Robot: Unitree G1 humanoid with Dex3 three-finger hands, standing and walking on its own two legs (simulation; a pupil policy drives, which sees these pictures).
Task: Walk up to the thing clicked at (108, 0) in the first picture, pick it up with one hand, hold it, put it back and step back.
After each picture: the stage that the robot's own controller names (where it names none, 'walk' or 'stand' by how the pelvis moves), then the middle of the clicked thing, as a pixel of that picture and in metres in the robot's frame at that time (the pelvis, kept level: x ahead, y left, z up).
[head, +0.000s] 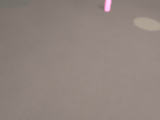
stand; (108, 2) +2.25 -0.41 -0.65
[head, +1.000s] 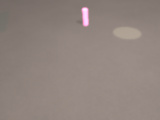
walk; (85, 17) +2.14 +0.07 -0.62
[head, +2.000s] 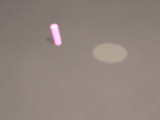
walk; (56, 35) +1.48 +0.37 -0.65
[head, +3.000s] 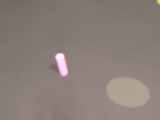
walk; (62, 65) +1.01 +0.27 -0.65
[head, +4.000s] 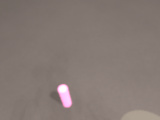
walk; (65, 96) +0.64 +0.20 -0.64
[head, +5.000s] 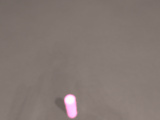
stand; (71, 107) +0.53 +0.13 -0.63
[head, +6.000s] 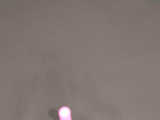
stand; (65, 119) +0.46 +0.12 -0.65
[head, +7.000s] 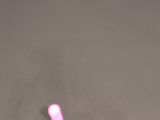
stand; (56, 116) +0.46 +0.20 -0.64
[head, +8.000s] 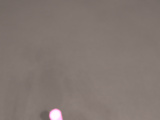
stand; out of the picture +0.44 +0.18 -0.66
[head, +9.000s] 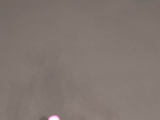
stand; out of the picture +0.42 +0.20 -0.66
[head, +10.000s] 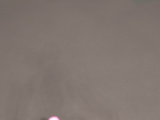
stand; out of the picture +0.41 +0.20 -0.66
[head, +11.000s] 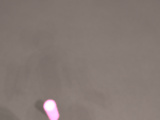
go down; (52, 111) +0.43 +0.19 -0.63
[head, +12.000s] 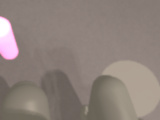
go down; (5, 42) +0.49 +0.26 -0.23
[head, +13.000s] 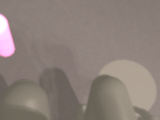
close in; (1, 38) +0.48 +0.26 -0.23
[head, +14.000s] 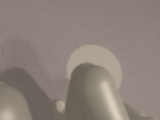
close; out of the picture +0.46 +0.31 -0.16
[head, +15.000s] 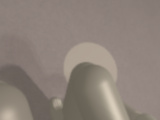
lift; out of the picture +0.44 +0.30 -0.16
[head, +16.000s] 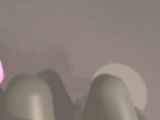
lift; out of the picture +0.32 +0.27 -0.10
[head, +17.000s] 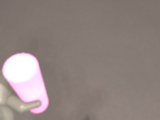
lift; (31, 89) +0.30 +0.16 +0.06
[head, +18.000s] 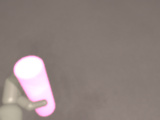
hold; (38, 90) +0.32 +0.15 +0.02
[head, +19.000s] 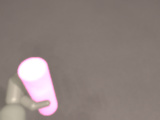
hold; (41, 91) +0.31 +0.14 +0.03
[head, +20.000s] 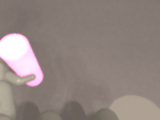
crouch; (25, 65) +0.40 +0.18 -0.02
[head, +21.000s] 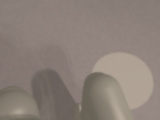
lower; out of the picture +0.47 +0.27 -0.09
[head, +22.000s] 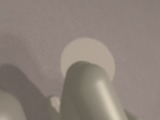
lower; out of the picture +0.45 +0.30 -0.17
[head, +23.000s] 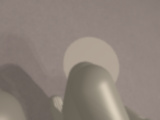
lower; out of the picture +0.44 +0.30 -0.16
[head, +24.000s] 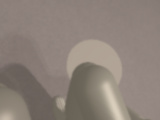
lower; out of the picture +0.43 +0.30 -0.17
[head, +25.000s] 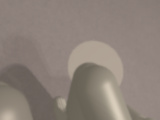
lower; out of the picture +0.42 +0.30 -0.16
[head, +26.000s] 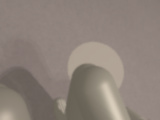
open; out of the picture +0.44 +0.28 -0.17
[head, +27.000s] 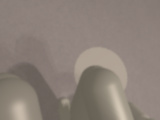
stand; out of the picture +0.43 +0.28 -0.18
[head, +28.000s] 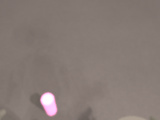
stand; (49, 105) +0.42 +0.17 -0.52
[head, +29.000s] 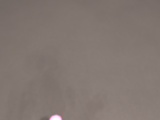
stand; out of the picture +0.40 +0.16 -0.60
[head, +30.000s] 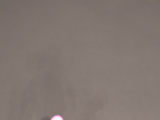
stand; out of the picture +0.40 +0.16 -0.60
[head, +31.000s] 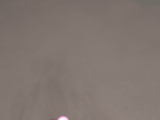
stand; out of the picture +0.43 +0.15 -0.65
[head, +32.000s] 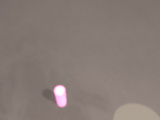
walk; (60, 97) +0.51 +0.13 -0.63
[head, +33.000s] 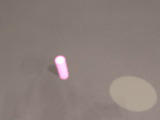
walk; (62, 68) +0.77 +0.21 -0.63
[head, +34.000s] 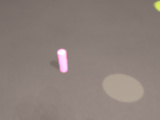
stand; (62, 61) +1.05 +0.19 -0.64
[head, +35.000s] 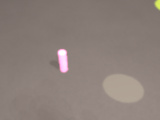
stand; (63, 61) +1.02 +0.19 -0.66
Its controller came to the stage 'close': yes
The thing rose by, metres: 0.68
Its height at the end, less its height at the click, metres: +0.00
